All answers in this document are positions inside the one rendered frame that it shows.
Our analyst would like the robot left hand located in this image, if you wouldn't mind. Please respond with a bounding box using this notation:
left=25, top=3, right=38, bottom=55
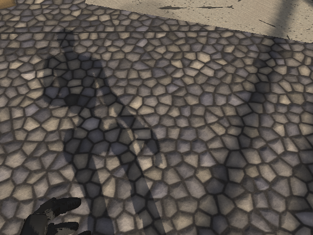
left=20, top=197, right=91, bottom=235

